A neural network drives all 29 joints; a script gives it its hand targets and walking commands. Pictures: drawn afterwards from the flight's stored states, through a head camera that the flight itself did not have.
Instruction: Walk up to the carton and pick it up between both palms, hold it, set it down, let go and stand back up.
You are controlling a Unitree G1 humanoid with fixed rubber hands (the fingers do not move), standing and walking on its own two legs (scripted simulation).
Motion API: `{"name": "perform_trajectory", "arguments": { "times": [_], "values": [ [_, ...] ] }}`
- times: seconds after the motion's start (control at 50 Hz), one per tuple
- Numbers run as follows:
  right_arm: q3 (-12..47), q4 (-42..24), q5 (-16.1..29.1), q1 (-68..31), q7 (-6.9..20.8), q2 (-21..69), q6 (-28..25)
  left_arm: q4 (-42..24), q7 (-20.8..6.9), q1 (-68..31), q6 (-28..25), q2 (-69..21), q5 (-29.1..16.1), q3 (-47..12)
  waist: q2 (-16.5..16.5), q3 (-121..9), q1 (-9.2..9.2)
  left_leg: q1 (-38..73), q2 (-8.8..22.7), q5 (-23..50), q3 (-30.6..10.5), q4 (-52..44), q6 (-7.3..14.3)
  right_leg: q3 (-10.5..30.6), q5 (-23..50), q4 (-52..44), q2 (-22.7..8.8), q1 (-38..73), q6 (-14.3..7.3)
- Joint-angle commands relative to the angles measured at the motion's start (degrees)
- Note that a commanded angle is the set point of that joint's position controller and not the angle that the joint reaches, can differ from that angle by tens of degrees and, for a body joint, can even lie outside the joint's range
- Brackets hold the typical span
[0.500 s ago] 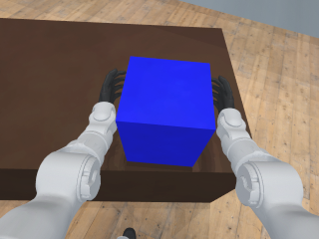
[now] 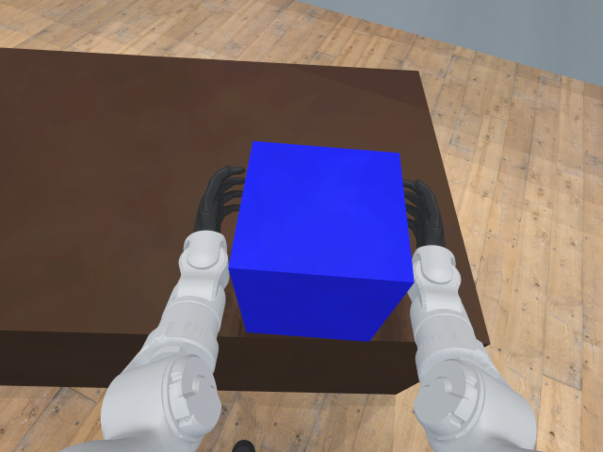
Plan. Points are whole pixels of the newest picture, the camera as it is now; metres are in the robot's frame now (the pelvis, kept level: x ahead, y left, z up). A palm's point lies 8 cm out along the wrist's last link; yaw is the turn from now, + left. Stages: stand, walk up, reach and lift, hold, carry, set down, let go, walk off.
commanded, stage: reach and lift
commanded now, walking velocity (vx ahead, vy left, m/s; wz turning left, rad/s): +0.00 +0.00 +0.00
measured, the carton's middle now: (316, 250) +0.42 +0.00 -0.04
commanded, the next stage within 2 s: none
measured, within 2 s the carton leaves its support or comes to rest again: leaves its support in 1.38 s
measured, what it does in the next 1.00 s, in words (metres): stands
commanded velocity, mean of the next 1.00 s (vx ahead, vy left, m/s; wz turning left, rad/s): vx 0.00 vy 0.00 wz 0.00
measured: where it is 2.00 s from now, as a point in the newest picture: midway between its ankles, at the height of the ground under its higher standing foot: outside the picture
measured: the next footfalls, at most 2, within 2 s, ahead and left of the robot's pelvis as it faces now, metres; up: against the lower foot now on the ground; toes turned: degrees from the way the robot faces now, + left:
none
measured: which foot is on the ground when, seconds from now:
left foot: down 0.00-1.00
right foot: down 0.00-1.00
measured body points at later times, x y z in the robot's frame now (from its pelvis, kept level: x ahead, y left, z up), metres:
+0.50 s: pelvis +0.00 -0.01 +0.00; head +0.10 +0.00 +0.44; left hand +0.43 +0.15 +0.03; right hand +0.43 -0.16 +0.03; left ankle +0.04 +0.13 -0.74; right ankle -0.05 -0.13 -0.74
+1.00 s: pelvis +0.00 -0.01 +0.00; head +0.10 +0.01 +0.44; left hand +0.43 +0.15 +0.03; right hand +0.42 -0.16 +0.03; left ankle +0.04 +0.13 -0.74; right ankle -0.05 -0.13 -0.74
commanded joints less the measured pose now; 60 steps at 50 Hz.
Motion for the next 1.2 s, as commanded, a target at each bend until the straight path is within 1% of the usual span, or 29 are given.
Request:
{"name": "perform_trajectory", "arguments": {
  "times": [0.0,0.06,0.08,0.1,0.12,0.14,0.16,0.18,0.2,0.22,0.34,0.4,0.46,0.48,0.5,0.52,0.56,0.58,0.6,0.72,0.74,0.78,0.8,0.88,0.9,0.94,1.0,1.06,1.18],
  "values": [
    [11.8,-0.7,-4.3,-24.9,7.1,22.9,-2.6,-3.0,-3.0,-25.6,0.7,-22.0,2.5,-10.7,0.8,-32.1,-2.92,37.1,-1.4,25.2,3.3,6.9,1.0,-6.0,14.3,-4.1,2.3,-5.1,-0.4],
    [13.4,0.4,-4.5,-24.3,7.2,24.7,-3.1,-2.6,-3.5,-23.1,1.0,-24.3,3.2,-10.7,2.5,-31.6,-1.92,37.0,-1.0,27.0,3.0,7.1,1.0,-6.5,17.4,-2.0,2.1,-7.0,0.1],
    [12.8,-0.9,-4.7,-23.8,6.6,24.7,-3.2,-1.9,-3.9,-23.3,1.2,-22.7,3.4,-9.7,0.2,-29.0,-2.75,37.4,-1.3,26.3,3.8,7.5,0.9,-6.1,17.6,-2.6,2.2,-7.7,0.4],
    [14.1,0.0,-4.5,-22.5,6.3,26.7,-3.3,-2.9,-4.1,-22.5,0.9,-23.1,3.0,-10.2,-1.4,-30.7,-1.02,34.3,-1.4,26.9,4.6,6.9,1.3,-5.3,21.5,-2.3,2.3,-0.9,0.6],
    [14.1,-0.6,-4.6,-22.0,6.1,26.7,-3.9,-3.4,-4.1,-23.0,0.5,-23.6,3.1,-11.0,0.3,-33.0,-1.91,31.8,-1.9,25.6,4.2,6.5,1.3,-5.1,24.5,-1.3,1.6,1.6,0.8],
    [14.4,0.7,-4.9,-22.6,6.1,28.3,-3.6,-1.4,-4.7,-23.3,0.3,-23.6,3.9,-8.5,-1.0,-29.7,-0.59,29.4,-1.9,23.4,4.4,6.0,1.6,-4.0,27.4,-0.2,0.8,1.0,1.4],
    [12.9,-0.9,-4.9,-22.6,5.7,28.1,-3.6,-1.6,-5.0,-24.7,0.1,-22.6,3.1,-9.7,-1.8,-31.3,-1.96,28.1,-1.9,20.9,4.2,5.2,1.8,-4.0,27.4,0.0,1.3,3.9,1.9],
    [14.6,-1.4,-4.5,-23.9,5.9,28.6,-3.8,0.0,-5.1,-24.7,-0.2,-22.7,3.7,-8.7,-1.6,-30.6,-0.16,25.8,-2.0,18.2,4.8,4.3,2.1,-4.3,27.8,0.3,0.6,5.1,2.2],
    [14.2,-1.3,-5.1,-23.1,5.6,28.7,-3.4,-0.4,-5.4,-25.1,0.1,-21.8,3.2,-8.3,-3.4,-30.8,-1.12,24.5,-2.4,17.9,5.1,4.2,2.2,-4.2,28.5,0.6,0.6,8.3,2.7],
    [13.3,-0.7,-5.5,-24.0,5.2,27.8,-4.3,-1.7,-5.1,-26.4,-0.5,-23.9,3.2,-10.2,-0.2,-32.5,-1.67,26.2,-2.2,18.3,4.5,3.8,1.3,-4.2,27.1,0.9,1.0,7.0,2.3],
    [15.8,-0.6,-3.3,-22.5,5.1,29.1,-4.2,0.0,-5.1,-24.8,-0.8,-23.8,3.2,-8.6,-1.6,-30.4,-0.33,26.1,-1.9,20.7,5.0,4.0,1.6,-4.1,27.2,0.4,1.0,7.1,2.1],
    [14.6,3.2,-3.7,-21.4,5.9,28.6,-4.7,-0.4,-5.0,-23.8,-0.2,-25.4,3.9,-8.6,2.6,-27.6,-0.36,30.9,-1.2,25.0,3.9,4.9,0.8,-5.8,25.4,0.3,1.7,-0.1,1.7],
    [15.3,1.3,-3.4,-21.4,5.8,27.7,-5.4,-1.6,-4.3,-24.3,-0.4,-25.2,3.1,-9.8,1.5,-29.4,0.45,31.9,-0.9,24.9,4.1,5.2,1.0,-5.3,20.7,-2.3,1.6,0.3,1.0],
    [14.6,0.2,-4.4,-22.2,5.6,27.3,-5.7,-1.9,-4.3,-24.4,-0.3,-25.5,2.9,-11.0,0.2,-31.1,-1.35,31.3,-0.8,23.7,4.1,5.4,0.6,-5.6,22.2,-1.7,1.9,1.2,1.2],
    [15.1,0.5,-3.6,-23.3,5.8,28.0,-5.3,-0.2,-4.4,-24.2,-0.4,-24.3,3.8,-9.5,0.9,-30.7,0.93,28.7,-1.2,22.2,4.6,4.5,1.8,-4.7,21.8,-1.5,1.8,2.2,1.4],
    [14.7,0.2,-4.0,-22.0,5.7,28.8,-5.5,-2.2,-4.3,-25.2,-0.4,-24.9,4.0,-11.1,1.5,-32.6,-1.11,29.3,-1.4,22.3,4.5,4.6,1.3,-5.2,24.5,-0.7,1.8,3.1,1.6],
    [15.6,0.7,-3.4,-21.2,5.7,29.4,-5.2,0.1,-4.3,-23.0,-0.6,-25.1,3.6,-9.7,0.3,-30.2,0.85,29.0,-1.4,23.5,4.6,4.3,1.4,-5.4,24.0,-1.2,2.1,3.8,1.5],
    [14.3,-0.1,-4.1,-22.4,5.5,28.8,-5.1,-0.3,-4.6,-25.6,-0.9,-24.3,3.0,-10.4,-0.9,-30.8,-1.34,28.2,-1.5,21.7,4.8,4.4,1.8,-5.3,25.7,-1.3,1.6,4.2,2.2],
    [14.9,0.0,-4.3,-23.1,5.6,29.6,-5.3,1.3,-4.9,-24.6,-1.1,-24.3,3.3,-9.5,-1.3,-31.4,-0.33,27.2,-1.3,21.3,5.0,4.2,1.6,-4.7,27.0,-0.6,1.8,4.3,2.4],
    [13.7,0.7,-3.2,-23.7,5.8,29.0,-5.6,-1.5,-3.9,-26.0,-1.0,-24.9,3.1,-11.0,2.7,-33.5,-0.24,30.1,-1.0,22.6,4.0,4.3,1.2,-5.0,23.1,-1.6,1.7,2.3,1.6],
    [13.7,0.4,-4.4,-23.2,5.7,29.5,-5.4,-1.2,-3.9,-25.6,-1.0,-24.9,3.2,-10.5,0.2,-32.1,-0.79,29.4,-0.8,21.2,4.0,3.8,1.1,-5.6,21.7,-1.8,2.1,2.8,1.6],
    [14.1,0.8,-3.3,-22.9,6.0,28.9,-4.9,-0.8,-3.9,-25.5,-0.6,-25.1,2.2,-11.6,1.0,-32.2,-1.09,31.2,-0.9,22.5,4.4,4.3,1.3,-5.7,20.3,-2.6,2.6,0.9,1.5],
    [15.8,0.7,-2.7,-23.4,6.1,29.4,-5.1,-1.2,-3.4,-24.9,-0.9,-25.8,3.1,-10.4,1.0,-31.8,0.9,30.4,-0.8,22.6,4.3,4.1,1.3,-5.1,20.9,-2.5,2.4,1.1,1.2],
    [15.3,0.4,-2.6,-25.2,6.4,27.8,-6.1,-1.1,-3.2,-24.8,-0.5,-26.2,3.3,-11.4,2.8,-33.5,0.31,32.0,-0.2,23.1,3.4,4.2,0.6,-5.9,17.1,-3.4,2.4,-3.0,0.7],
    [14.0,2.2,-3.0,-23.5,6.1,27.4,-5.6,-2.4,-3.2,-25.4,-0.7,-25.5,2.4,-12.2,2.7,-31.3,-1.44,32.5,-0.4,22.8,3.8,4.4,0.7,-5.7,18.5,-3.4,2.3,-1.4,0.6],
    [16.5,1.2,-2.1,-24.6,6.4,27.3,-6.8,-4.0,-2.8,-25.7,-0.8,-26.8,1.7,-13.5,4.2,-35.3,-0.9,35.8,-0.2,29.7,3.5,5.6,0.2,-6.4,21.8,-2.4,3.3,-2.6,1.0],
    [17.9,-1.8,-1.7,-26.5,5.5,29.1,-8.1,-3.2,-2.9,-26.1,-2.1,-27.4,1.0,-14.7,1.2,-38.9,0.81,31.4,-0.7,26.0,3.7,5.0,1.1,-6.3,23.8,-2.7,2.8,1.2,1.3],
    [19.6,-0.8,-2.0,-24.4,4.8,30.0,-7.6,-2.0,-3.5,-25.4,-2.8,-25.5,0.5,-15.0,-1.6,-37.6,-0.33,28.3,-1.3,23.0,3.8,4.1,1.2,-5.1,30.1,-1.3,2.3,6.0,2.9],
    [23.2,-1.2,2.0,-25.7,4.1,29.5,-6.7,-0.4,-4.0,-26.2,-0.9,-24.9,-1.3,-17.6,0.5,-34.7,-0.32,27.4,-1.9,19.4,4.4,3.2,0.8,-5.0,29.5,-1.6,1.8,6.9,3.3]
  ]
}}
